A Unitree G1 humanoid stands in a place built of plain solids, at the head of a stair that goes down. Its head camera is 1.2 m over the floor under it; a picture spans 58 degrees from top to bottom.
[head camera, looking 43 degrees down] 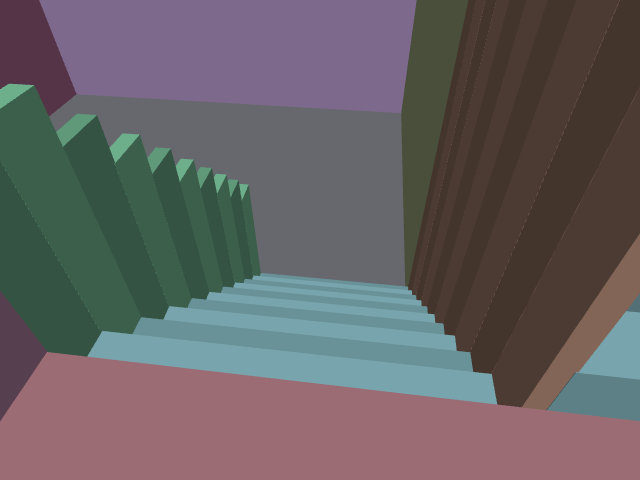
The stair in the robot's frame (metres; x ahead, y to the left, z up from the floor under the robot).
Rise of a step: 0.20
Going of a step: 0.22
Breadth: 1.46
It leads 7 degrees to the right of straight ahead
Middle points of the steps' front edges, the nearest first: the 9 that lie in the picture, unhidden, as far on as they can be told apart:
0.67 0.14 0.00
0.89 0.12 -0.20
1.11 0.09 -0.40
1.33 0.06 -0.60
1.55 0.03 -0.80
1.77 0.01 -1.00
1.98 -0.02 -1.20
2.20 -0.05 -1.40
2.42 -0.08 -1.60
